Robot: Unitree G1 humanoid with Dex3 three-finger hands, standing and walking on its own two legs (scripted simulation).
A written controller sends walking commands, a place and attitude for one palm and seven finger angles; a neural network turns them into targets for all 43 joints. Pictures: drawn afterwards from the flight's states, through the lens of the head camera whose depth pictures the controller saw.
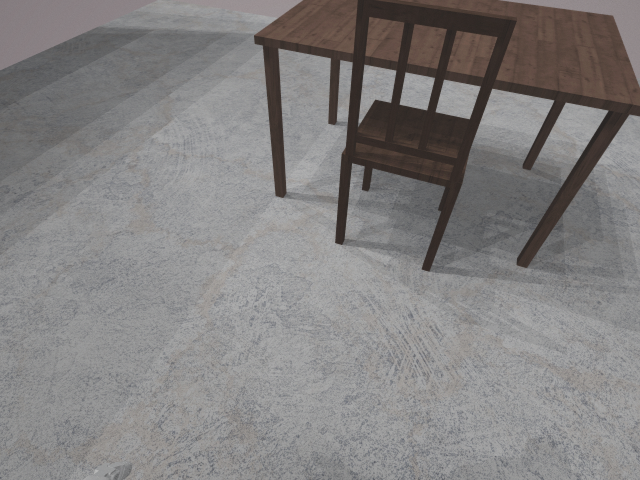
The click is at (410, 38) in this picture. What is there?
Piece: chair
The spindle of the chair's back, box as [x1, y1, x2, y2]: [385, 23, 413, 142]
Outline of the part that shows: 404,23 385,140 390,142 393,136 413,24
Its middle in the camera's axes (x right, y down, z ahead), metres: +0.22 -0.43 +1.12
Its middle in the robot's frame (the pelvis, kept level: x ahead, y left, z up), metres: +1.13 -0.17 -0.04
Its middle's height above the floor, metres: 0.72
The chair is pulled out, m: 0.00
